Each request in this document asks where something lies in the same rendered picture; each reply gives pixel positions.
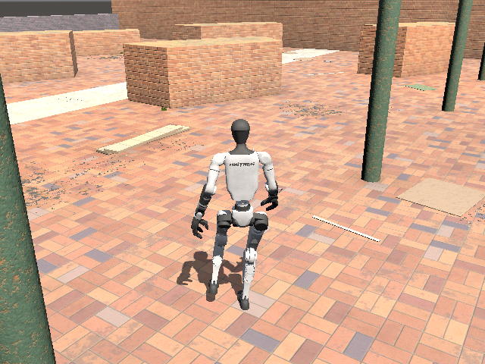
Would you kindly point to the robot left hand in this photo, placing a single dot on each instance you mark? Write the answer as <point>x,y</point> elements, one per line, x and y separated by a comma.
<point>195,226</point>

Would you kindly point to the left robot thigh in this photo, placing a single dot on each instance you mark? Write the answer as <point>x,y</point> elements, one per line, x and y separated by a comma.
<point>224,220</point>

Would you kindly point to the left robot upper arm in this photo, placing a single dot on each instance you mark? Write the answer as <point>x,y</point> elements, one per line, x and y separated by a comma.
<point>213,173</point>

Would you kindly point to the robot left forearm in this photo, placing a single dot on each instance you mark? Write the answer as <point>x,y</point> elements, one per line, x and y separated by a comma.
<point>202,205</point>

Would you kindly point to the robot right forearm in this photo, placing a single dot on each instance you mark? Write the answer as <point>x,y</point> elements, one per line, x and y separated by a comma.
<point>273,195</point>

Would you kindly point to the robot right hand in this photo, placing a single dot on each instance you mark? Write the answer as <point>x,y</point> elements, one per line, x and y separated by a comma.
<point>274,204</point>

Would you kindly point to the right robot foot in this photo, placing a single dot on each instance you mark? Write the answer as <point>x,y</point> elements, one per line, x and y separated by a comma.
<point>243,303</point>

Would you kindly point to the right robot upper arm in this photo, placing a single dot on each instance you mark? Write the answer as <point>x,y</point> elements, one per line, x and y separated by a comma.
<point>268,169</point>

